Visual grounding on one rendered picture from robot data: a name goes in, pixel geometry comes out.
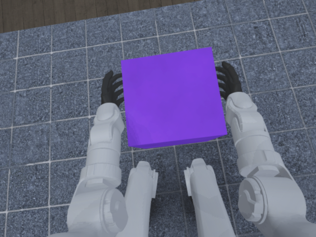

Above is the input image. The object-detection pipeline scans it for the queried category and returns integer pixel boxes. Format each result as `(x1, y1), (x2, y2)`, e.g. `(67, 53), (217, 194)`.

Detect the carton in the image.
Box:
(121, 47), (227, 149)

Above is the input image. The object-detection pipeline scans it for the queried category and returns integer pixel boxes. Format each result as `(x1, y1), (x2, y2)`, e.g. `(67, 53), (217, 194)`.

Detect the robot left forearm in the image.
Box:
(68, 103), (125, 211)

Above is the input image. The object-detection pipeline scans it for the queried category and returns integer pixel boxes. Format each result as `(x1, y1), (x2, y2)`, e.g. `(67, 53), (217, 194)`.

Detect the left robot hand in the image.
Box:
(101, 70), (124, 107)

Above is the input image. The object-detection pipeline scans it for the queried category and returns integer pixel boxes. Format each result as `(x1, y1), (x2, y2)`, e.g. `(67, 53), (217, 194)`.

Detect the right robot upper arm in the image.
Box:
(238, 176), (316, 237)

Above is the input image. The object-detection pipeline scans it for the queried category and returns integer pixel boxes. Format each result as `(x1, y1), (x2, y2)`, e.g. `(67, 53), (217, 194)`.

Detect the robot right forearm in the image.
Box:
(225, 92), (307, 210)

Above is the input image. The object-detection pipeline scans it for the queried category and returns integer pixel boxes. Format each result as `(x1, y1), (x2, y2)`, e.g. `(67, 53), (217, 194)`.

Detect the robot left shin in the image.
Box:
(128, 161), (151, 180)

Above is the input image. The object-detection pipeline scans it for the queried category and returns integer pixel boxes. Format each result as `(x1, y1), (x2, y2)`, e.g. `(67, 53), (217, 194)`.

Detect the right robot thigh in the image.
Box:
(184, 163), (236, 237)

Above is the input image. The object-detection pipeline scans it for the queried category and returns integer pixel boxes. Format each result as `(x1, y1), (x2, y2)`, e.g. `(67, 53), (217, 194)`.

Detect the left robot upper arm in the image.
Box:
(47, 187), (128, 237)

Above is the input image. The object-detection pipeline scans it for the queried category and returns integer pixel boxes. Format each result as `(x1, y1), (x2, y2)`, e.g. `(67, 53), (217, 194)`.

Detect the right robot hand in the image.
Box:
(215, 61), (243, 100)

